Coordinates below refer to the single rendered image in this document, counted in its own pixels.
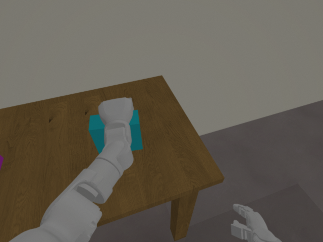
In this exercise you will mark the robot right forearm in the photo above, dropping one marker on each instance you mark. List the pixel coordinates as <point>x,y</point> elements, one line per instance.
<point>263,235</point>

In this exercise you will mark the robot left forearm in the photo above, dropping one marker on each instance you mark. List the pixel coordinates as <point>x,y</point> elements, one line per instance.
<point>97,181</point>

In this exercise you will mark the robot left upper arm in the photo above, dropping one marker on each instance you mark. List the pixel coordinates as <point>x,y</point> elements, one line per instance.
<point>74,219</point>

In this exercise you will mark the robot left hand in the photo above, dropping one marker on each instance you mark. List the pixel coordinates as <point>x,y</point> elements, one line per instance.
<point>116,109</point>

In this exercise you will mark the sponge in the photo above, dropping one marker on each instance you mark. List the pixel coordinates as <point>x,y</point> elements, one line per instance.
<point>96,129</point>

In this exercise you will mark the robot right hand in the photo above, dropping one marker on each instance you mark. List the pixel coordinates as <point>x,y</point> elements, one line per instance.
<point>253,221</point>

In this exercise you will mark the table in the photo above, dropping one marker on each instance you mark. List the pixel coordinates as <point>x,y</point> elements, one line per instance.
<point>46,144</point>

